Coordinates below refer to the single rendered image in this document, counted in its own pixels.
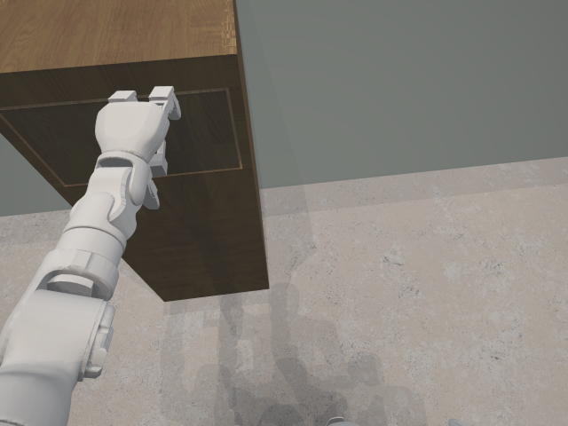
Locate drawer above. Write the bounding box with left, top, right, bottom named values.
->
left=0, top=88, right=240, bottom=185

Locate left robot hand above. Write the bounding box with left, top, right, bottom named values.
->
left=95, top=86, right=181, bottom=209

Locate robot left upper arm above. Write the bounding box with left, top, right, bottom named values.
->
left=0, top=288, right=115, bottom=426

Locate robot left forearm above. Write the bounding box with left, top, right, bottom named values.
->
left=0, top=151, right=150, bottom=366

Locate cabinet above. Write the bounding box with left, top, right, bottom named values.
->
left=0, top=0, right=270, bottom=302

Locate handle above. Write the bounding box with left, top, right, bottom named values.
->
left=148, top=139, right=168, bottom=178

